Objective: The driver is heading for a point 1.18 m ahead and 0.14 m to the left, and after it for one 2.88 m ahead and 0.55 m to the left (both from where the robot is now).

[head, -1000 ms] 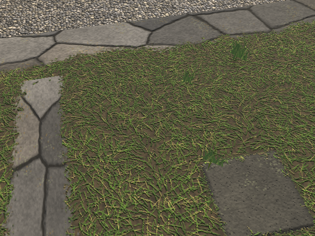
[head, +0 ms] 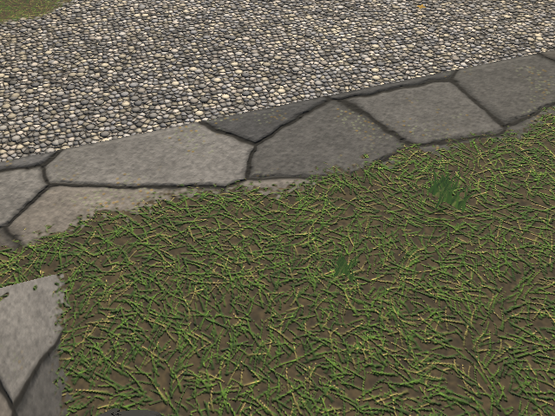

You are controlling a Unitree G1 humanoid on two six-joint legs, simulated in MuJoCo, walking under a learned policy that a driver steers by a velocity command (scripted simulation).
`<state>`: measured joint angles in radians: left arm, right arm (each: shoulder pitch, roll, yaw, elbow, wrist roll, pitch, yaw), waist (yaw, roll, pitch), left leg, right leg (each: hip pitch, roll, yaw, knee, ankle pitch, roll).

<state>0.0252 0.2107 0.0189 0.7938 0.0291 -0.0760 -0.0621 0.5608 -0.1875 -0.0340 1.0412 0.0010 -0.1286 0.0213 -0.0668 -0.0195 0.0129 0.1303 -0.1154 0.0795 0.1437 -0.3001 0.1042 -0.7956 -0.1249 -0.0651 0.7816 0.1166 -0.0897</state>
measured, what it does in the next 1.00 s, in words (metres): walks ahead: right foot, then left foot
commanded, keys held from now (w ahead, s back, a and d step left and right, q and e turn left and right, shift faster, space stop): w+shift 0.82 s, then w+q+shift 0.18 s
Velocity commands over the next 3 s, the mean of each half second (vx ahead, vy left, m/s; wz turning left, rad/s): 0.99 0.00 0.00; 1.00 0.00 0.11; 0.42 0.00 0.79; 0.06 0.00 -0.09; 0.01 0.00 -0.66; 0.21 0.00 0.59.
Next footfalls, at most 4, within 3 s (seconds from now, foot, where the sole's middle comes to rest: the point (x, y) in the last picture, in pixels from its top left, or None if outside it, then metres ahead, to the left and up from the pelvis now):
0.14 right None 0.35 -0.08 -0.77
0.60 left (237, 299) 0.81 0.09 -0.77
1.06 right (286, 177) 1.26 -0.08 -0.77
1.50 left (193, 152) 1.40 0.23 -0.77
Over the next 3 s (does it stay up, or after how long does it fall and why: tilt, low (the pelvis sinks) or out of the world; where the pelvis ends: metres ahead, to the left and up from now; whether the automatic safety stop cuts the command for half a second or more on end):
stays up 1.43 0.18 -0.01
